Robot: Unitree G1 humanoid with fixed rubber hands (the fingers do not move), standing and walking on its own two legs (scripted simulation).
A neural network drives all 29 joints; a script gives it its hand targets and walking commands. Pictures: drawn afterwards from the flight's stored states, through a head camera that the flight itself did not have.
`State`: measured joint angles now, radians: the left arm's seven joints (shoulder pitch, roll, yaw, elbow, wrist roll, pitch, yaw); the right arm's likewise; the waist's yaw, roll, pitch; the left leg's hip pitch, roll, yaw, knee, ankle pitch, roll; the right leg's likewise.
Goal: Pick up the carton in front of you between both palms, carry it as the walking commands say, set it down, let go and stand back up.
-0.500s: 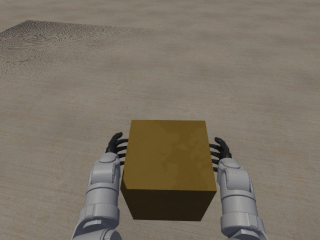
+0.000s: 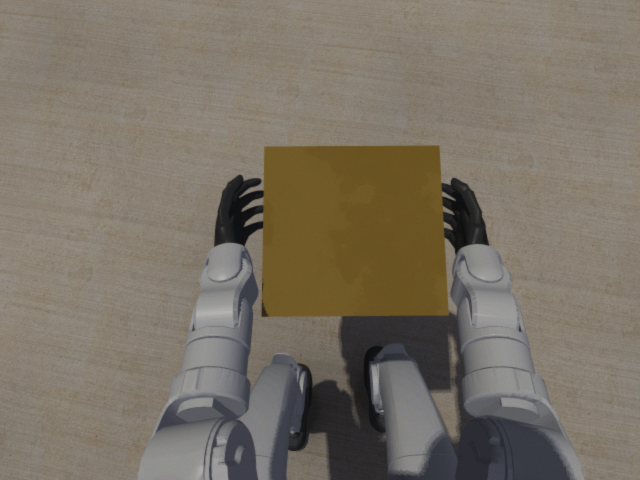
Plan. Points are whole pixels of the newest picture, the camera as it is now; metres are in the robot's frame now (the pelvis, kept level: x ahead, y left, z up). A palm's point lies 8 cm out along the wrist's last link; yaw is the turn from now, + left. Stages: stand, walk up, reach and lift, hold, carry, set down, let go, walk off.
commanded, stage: set down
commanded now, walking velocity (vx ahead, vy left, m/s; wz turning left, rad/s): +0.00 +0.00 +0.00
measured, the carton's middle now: (346, 242) +0.39 -0.02 -0.16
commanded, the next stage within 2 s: none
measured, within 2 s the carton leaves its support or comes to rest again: rests again in 1.64 s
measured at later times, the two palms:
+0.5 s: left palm (269, 230) +0.43 +0.10 -0.21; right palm (451, 228) +0.43 -0.20 -0.23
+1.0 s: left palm (294, 228) +0.47 +0.08 -0.37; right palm (441, 227) +0.47 -0.22 -0.38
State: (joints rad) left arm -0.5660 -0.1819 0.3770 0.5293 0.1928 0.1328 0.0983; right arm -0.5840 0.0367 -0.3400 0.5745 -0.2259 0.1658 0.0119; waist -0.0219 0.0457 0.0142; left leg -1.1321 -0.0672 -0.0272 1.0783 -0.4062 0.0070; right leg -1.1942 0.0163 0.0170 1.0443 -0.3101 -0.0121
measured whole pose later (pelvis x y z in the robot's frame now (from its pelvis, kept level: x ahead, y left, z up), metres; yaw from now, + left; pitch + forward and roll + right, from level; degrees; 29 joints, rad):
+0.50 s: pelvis -0.02 -0.01 -0.13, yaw +2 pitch +41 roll +3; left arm -0.83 -0.14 0.44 0.62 0.16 0.18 0.15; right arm -0.88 -0.08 -0.35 0.72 -0.18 0.22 0.01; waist -0.04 0.06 -0.12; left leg -1.74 -0.09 0.00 1.58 -0.55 -0.01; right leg -1.83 0.01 0.02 1.56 -0.45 -0.02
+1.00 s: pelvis -0.04 -0.01 -0.24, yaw +3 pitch +42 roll +5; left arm -1.20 -0.04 0.48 0.73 0.11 0.23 0.19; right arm -1.27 -0.24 -0.29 0.86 -0.13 0.29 0.00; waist -0.07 0.07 0.12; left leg -2.08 -0.12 0.02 1.96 -0.61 -0.04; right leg -2.18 0.03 0.04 1.93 -0.47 -0.02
